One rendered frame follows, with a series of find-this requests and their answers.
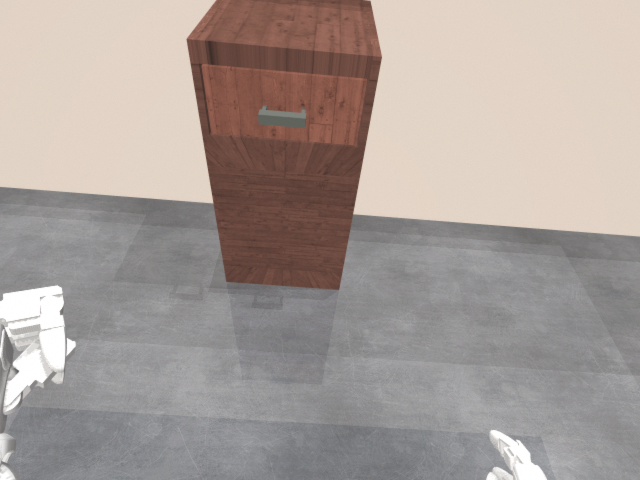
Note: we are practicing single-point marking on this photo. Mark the right robot hand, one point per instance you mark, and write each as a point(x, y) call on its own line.
point(516, 457)

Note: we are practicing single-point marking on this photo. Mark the cabinet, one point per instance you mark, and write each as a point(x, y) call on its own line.
point(284, 208)

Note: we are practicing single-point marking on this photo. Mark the robot left forearm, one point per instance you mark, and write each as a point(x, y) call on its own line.
point(7, 447)

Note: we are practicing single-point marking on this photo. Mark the drawer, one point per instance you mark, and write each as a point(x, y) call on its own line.
point(235, 95)

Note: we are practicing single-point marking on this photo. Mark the handle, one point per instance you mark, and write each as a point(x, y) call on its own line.
point(282, 118)

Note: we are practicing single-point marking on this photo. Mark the left robot hand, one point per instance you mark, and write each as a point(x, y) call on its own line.
point(33, 320)

